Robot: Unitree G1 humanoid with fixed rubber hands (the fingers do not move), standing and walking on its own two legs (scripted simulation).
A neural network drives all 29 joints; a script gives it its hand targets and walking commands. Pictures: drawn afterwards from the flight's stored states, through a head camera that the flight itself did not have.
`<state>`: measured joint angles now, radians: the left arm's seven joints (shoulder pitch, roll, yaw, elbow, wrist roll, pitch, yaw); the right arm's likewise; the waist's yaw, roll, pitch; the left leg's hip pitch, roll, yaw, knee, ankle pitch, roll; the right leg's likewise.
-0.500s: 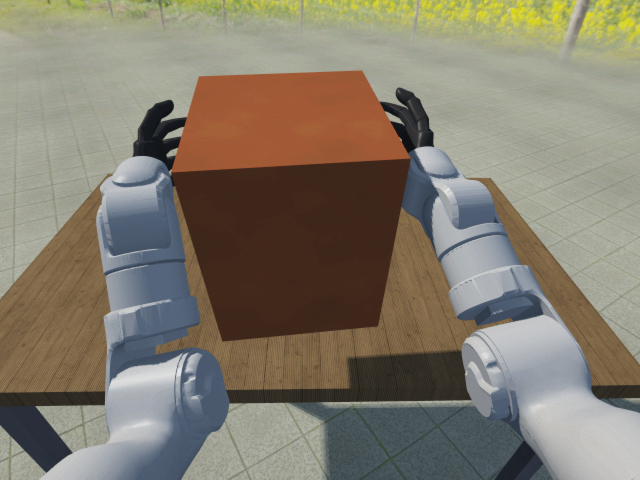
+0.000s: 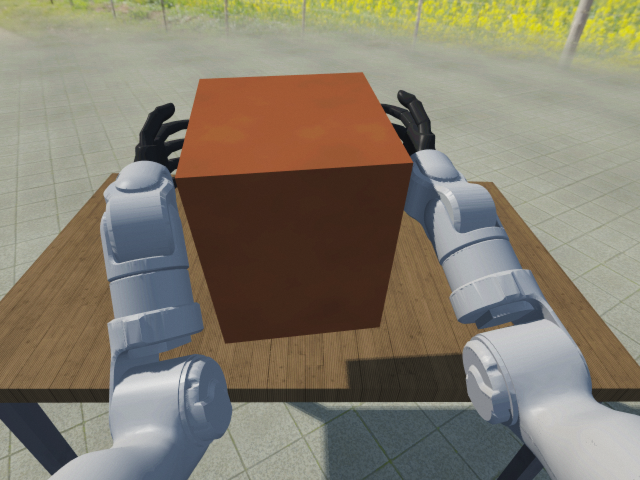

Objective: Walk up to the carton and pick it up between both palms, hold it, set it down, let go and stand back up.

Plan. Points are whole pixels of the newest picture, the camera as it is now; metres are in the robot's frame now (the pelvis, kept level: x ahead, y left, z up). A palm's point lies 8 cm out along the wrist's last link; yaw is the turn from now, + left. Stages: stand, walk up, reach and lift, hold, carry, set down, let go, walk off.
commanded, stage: hold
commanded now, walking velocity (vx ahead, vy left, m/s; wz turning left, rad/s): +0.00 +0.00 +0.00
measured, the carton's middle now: (293, 208) +0.37 +0.02 +0.21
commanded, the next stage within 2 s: none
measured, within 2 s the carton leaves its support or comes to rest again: neither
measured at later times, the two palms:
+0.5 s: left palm (157, 156) +0.37 +0.16 +0.29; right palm (417, 150) +0.37 -0.13 +0.29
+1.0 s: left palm (150, 173) +0.36 +0.17 +0.28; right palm (413, 155) +0.36 -0.12 +0.29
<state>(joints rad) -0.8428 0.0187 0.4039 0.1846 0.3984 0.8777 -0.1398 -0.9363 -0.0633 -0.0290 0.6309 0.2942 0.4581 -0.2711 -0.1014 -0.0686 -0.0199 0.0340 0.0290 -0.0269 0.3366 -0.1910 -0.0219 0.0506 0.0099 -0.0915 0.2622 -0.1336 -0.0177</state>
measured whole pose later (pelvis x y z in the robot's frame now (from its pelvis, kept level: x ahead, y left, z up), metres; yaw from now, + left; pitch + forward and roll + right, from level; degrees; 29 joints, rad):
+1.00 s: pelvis +0.00 +0.00 +0.00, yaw +0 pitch -10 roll -1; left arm -0.82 0.01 0.40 0.14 0.40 0.88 -0.13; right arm -0.94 -0.06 -0.04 0.61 0.29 0.48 -0.26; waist -0.11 -0.07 -0.03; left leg 0.03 0.02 -0.03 0.33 -0.19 -0.02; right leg 0.04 0.01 -0.07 0.27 -0.14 -0.01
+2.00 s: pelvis +0.00 +0.00 +0.00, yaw +1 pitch -9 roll -1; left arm -0.87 0.04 0.41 0.22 0.40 0.87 -0.13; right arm -0.97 -0.05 -0.06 0.66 0.27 0.47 -0.26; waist -0.10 -0.07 -0.05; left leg 0.01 0.02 -0.03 0.33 -0.18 -0.02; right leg 0.03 0.01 -0.07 0.27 -0.14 -0.02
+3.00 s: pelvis +0.01 +0.01 +0.00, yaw +4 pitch -11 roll -1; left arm -0.79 -0.02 0.34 0.18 0.42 0.61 -0.09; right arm -0.79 0.02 -0.15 0.67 0.10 0.05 -0.17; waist -0.12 -0.11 0.09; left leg 0.05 0.00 -0.06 0.32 -0.18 -0.01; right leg 0.11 0.00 -0.10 0.23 -0.15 0.00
